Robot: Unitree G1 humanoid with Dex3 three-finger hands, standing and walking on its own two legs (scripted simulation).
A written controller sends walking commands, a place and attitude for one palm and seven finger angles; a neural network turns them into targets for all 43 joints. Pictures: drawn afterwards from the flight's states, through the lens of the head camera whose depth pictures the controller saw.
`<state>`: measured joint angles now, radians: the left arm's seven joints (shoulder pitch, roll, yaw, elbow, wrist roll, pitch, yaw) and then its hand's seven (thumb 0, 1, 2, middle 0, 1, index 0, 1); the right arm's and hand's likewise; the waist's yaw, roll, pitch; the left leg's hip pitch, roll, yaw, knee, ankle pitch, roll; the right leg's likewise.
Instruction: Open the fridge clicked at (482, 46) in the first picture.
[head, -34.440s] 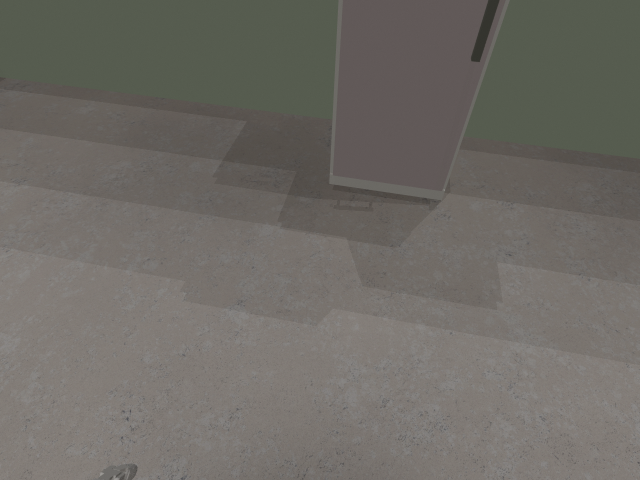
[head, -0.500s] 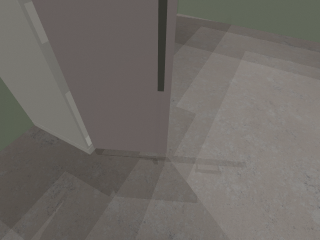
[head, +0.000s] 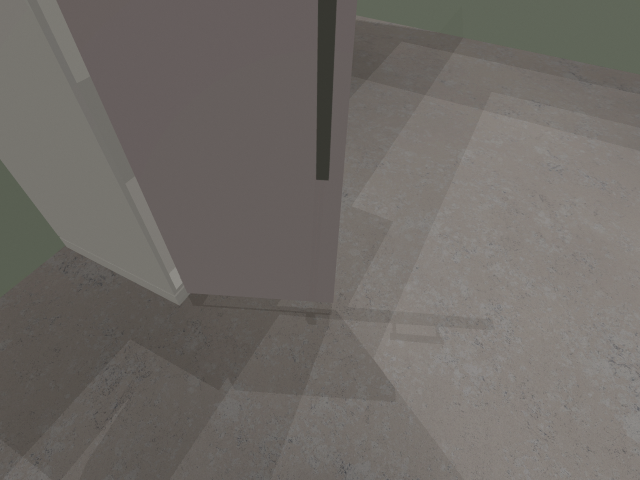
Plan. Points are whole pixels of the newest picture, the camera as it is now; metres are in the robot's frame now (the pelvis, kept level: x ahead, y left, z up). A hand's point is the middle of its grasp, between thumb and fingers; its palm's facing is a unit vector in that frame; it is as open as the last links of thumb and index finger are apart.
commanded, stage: look to check the result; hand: right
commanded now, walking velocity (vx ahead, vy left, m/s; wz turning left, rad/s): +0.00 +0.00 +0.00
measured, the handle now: (326, 76) +0.74 +0.04 +0.14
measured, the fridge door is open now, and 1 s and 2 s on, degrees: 67 67 67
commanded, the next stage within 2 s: stand and wait in 0.18 s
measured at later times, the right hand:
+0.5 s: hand out of the picture +0.10 -0.22 -0.16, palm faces -0.03 +0.95 -0.32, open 7.4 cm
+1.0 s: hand out of the picture +0.10 -0.22 -0.16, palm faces -0.03 +0.95 -0.31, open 7.4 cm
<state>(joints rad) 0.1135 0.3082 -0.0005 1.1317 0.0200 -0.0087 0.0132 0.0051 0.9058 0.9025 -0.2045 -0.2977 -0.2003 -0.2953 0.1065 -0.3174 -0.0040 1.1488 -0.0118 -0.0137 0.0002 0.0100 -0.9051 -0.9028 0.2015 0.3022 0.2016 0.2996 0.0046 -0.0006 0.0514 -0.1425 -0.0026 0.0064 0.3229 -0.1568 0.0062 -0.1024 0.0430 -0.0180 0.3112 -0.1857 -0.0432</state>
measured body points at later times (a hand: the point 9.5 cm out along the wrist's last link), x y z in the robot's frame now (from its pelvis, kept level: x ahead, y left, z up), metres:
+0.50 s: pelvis +0.02 +0.01 +0.00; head +0.03 +0.01 +0.45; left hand +0.08 +0.31 -0.14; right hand +0.10 -0.27 -0.14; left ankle +0.01 +0.12 -0.75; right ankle -0.01 -0.09 -0.75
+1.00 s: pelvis +0.02 +0.02 +0.00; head +0.04 +0.02 +0.45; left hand +0.08 +0.31 -0.14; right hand +0.10 -0.27 -0.14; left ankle +0.01 +0.12 -0.75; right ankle -0.01 -0.09 -0.75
